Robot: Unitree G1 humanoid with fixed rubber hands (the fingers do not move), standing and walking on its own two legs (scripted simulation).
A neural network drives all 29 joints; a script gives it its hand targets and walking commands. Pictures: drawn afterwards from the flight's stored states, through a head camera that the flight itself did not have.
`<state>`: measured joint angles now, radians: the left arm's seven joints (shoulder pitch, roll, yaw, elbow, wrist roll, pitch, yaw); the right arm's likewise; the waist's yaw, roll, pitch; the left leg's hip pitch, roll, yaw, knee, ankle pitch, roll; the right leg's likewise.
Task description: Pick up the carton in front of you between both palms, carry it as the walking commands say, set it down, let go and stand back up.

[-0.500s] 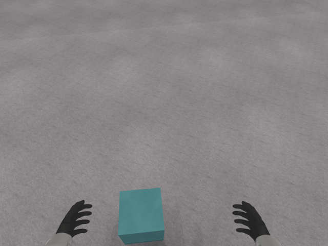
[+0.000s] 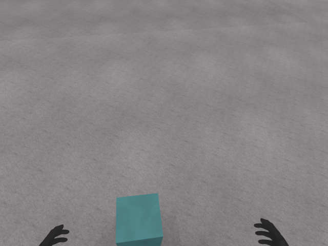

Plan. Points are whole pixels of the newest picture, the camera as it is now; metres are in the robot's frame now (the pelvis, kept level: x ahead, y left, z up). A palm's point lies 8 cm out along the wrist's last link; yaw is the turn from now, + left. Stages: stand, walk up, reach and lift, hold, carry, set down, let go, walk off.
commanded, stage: stand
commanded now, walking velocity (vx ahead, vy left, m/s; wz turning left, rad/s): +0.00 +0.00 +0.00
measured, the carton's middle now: (139, 223) +0.34 +0.09 -0.65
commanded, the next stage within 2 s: none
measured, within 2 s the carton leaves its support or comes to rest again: neither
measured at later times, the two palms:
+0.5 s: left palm out of the picture +0.08 +0.30 -0.10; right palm out of the picture +0.09 -0.30 -0.09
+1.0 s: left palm out of the picture +0.07 +0.31 -0.10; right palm out of the picture +0.07 -0.31 -0.09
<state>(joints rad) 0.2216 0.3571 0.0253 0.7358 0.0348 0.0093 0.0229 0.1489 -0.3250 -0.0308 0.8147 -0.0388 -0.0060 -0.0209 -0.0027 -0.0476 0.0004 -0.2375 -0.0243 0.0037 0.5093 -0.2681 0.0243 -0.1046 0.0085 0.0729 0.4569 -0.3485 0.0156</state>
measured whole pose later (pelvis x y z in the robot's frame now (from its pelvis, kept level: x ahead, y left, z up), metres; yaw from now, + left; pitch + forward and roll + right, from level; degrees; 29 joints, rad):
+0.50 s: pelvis -0.01 +0.00 +0.01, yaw +0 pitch -2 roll +0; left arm 0.20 0.38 0.01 0.88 0.03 0.00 0.02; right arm 0.13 -0.36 -0.02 0.97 -0.03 -0.01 -0.02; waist 0.00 -0.03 0.02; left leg -0.18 -0.03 0.01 0.43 -0.21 0.03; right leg -0.06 0.00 0.08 0.39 -0.29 0.02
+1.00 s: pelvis -0.02 +0.00 +0.01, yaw +0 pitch -2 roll +0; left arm 0.17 0.39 0.00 0.97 0.02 -0.01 0.02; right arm 0.11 -0.37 -0.01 1.05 -0.01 -0.01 -0.01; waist -0.01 -0.03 0.03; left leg -0.17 -0.03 0.00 0.38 -0.17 0.02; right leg -0.04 0.00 0.07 0.34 -0.26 0.02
